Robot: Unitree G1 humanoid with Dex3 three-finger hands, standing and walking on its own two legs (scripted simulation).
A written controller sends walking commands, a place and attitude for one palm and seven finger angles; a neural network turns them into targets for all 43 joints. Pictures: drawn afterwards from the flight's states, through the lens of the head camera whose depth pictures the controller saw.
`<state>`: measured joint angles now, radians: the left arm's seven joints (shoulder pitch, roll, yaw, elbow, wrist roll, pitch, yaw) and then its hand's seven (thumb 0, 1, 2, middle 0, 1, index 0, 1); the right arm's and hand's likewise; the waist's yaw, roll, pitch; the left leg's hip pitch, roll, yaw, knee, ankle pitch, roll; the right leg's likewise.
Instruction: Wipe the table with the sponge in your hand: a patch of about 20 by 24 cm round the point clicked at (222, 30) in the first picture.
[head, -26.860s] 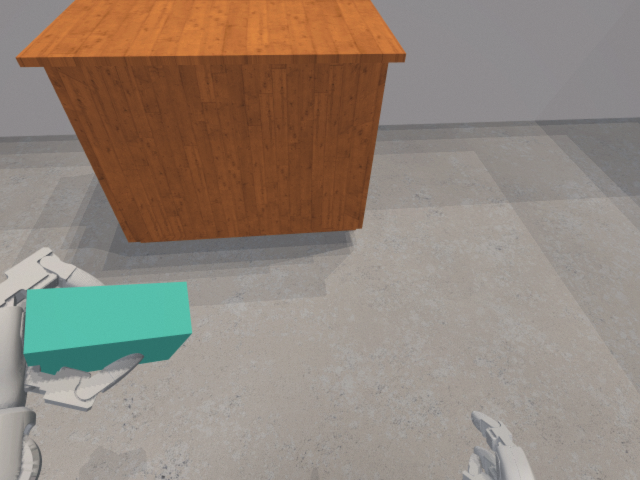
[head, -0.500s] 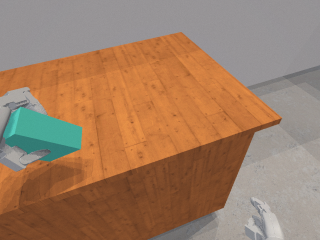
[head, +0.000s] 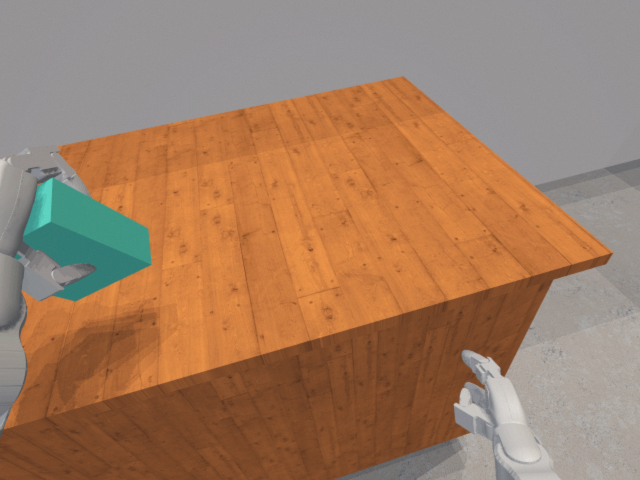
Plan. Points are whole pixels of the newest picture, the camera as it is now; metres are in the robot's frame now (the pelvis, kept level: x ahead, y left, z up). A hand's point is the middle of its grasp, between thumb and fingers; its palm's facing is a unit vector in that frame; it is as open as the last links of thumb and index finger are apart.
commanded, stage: turn the palm down, sponge in hand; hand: left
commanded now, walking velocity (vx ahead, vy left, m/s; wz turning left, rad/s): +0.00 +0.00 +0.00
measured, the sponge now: (82, 253) +0.25 +0.31 +0.20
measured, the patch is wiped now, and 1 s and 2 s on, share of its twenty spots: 0.00 0.00 0.00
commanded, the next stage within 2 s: move the sponge above the wiping area in 0.84 s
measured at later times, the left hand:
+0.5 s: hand (70, 236) +0.24 +0.29 +0.24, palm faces +0.35 -0.13 -0.93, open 9.4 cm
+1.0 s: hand (136, 268) +0.24 +0.23 +0.20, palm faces +0.23 -0.17 -0.96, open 9.4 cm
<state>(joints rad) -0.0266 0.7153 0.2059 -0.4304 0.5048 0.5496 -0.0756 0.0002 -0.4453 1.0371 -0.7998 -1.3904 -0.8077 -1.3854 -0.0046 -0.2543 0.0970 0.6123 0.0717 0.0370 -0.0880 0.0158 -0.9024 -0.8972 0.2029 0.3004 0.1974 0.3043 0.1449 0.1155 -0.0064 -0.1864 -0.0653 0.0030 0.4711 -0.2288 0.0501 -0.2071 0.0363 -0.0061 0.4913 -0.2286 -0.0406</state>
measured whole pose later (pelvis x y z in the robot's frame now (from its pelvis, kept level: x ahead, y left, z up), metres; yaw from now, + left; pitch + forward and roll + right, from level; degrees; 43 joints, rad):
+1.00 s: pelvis -0.01 -0.03 +0.00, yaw -1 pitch -5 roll +1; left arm -0.02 0.62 0.03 -0.40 0.68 0.57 -0.15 0.00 -0.45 1.04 -0.80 -1.40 -0.81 -1.39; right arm -0.03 -0.29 0.07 0.63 0.07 0.04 -0.07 0.02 -0.90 -0.90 0.20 0.30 0.20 0.30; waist 0.14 0.13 0.02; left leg -0.17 -0.02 0.01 0.46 -0.21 0.01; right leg -0.20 0.08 0.00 0.50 -0.21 -0.09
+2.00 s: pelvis +0.01 -0.01 +0.00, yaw -1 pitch -3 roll +1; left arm -0.17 0.57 -0.18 -0.31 0.83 0.53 -0.10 0.00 -0.45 1.04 -0.81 -1.39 -0.82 -1.39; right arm -0.03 -0.25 0.08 0.67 0.04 0.04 -0.06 0.02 -0.90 -0.90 0.20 0.30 0.19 0.30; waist 0.16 0.10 0.02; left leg -0.12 -0.06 0.01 0.38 -0.21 0.04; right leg -0.16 0.04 0.01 0.45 -0.22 -0.06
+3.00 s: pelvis +0.00 -0.03 +0.00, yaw -1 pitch -3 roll +1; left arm -0.27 0.62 -0.01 0.05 0.83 0.44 -0.09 0.00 -0.45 1.04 -0.80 -1.40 -0.81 -1.39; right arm 0.03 -0.29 0.04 0.72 0.06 0.02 -0.07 0.02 -0.90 -0.90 0.20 0.30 0.19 0.30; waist 0.12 0.11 0.00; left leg -0.16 -0.03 0.00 0.44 -0.22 0.01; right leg -0.19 0.07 -0.01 0.46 -0.22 -0.09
